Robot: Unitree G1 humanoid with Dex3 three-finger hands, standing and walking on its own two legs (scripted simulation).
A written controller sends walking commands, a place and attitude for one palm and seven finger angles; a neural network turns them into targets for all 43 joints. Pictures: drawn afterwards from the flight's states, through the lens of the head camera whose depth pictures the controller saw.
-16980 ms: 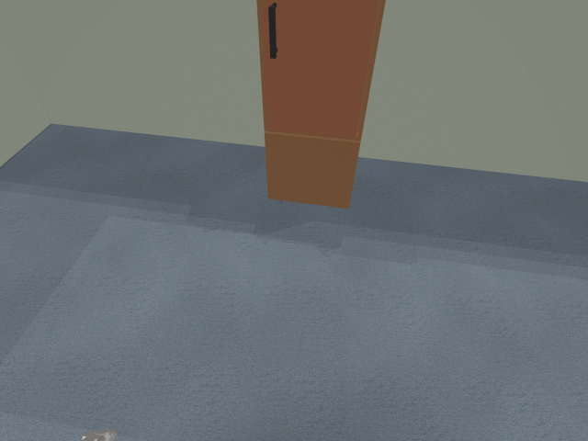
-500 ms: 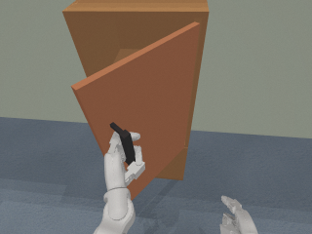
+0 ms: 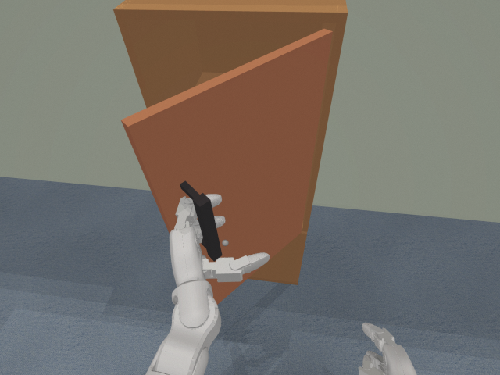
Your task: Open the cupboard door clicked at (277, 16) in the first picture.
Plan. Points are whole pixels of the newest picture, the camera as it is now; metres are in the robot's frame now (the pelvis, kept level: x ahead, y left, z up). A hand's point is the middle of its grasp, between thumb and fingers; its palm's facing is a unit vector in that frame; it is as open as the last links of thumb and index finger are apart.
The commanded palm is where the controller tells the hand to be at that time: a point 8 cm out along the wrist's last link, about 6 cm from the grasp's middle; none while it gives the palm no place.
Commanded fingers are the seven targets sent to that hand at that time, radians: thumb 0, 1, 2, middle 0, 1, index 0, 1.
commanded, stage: open thumb and fingers to let go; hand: left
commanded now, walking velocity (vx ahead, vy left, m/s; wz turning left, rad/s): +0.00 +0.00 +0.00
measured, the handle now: (202, 223) +0.34 +0.10 +0.08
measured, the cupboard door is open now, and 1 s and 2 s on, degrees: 50 53 52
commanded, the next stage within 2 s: slide the hand sideways off the handle in 0.32 s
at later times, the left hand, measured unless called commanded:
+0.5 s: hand (219, 245) +0.30 +0.07 +0.08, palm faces +0.12 -0.99 -0.05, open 15.1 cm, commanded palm +0.26 +0.10 +0.07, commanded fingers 0.00 -0.50 0.30 -0.15 -0.30 -0.15 -0.30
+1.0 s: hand (206, 277) +0.25 +0.08 +0.07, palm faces -0.17 -0.98 -0.01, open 16.2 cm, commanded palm +0.22 +0.14 +0.07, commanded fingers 0.00 -0.50 0.30 -0.15 -0.30 -0.15 -0.30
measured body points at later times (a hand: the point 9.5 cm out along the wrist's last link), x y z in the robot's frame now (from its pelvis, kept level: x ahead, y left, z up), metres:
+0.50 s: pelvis -0.01 +0.03 -0.01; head +0.01 +0.02 +0.44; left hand +0.28 +0.12 +0.08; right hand +0.17 -0.18 -0.10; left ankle +0.01 +0.15 -0.71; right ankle +0.00 -0.09 -0.71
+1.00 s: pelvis -0.01 +0.02 +0.00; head +0.01 +0.01 +0.45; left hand +0.25 +0.13 +0.08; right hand +0.16 -0.20 -0.09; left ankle +0.01 +0.15 -0.71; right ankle +0.00 -0.09 -0.71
